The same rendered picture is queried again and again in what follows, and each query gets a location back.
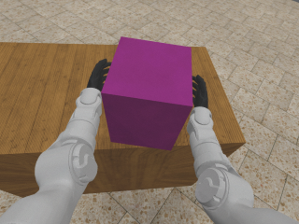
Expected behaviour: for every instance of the robot left forearm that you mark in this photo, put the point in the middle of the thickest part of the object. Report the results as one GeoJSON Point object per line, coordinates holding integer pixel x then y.
{"type": "Point", "coordinates": [84, 122]}

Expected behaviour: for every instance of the carton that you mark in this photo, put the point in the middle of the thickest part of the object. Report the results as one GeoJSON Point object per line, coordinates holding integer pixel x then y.
{"type": "Point", "coordinates": [147, 95]}

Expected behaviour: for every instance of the robot right forearm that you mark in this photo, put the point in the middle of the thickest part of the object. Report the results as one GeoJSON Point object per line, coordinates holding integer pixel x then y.
{"type": "Point", "coordinates": [206, 149]}

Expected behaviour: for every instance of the robot right upper arm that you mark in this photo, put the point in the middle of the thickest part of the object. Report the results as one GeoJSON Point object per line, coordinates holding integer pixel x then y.
{"type": "Point", "coordinates": [229, 199]}

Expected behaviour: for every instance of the pedestal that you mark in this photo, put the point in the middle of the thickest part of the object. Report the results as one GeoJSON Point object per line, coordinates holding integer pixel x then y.
{"type": "Point", "coordinates": [39, 86]}

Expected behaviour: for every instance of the robot left hand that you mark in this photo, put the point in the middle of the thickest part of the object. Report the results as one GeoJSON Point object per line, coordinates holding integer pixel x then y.
{"type": "Point", "coordinates": [97, 77]}

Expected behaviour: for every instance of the robot right hand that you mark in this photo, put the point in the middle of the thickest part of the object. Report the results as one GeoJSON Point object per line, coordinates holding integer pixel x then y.
{"type": "Point", "coordinates": [200, 92]}

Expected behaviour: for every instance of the robot left upper arm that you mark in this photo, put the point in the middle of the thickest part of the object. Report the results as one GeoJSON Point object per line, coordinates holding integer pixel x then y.
{"type": "Point", "coordinates": [62, 174]}

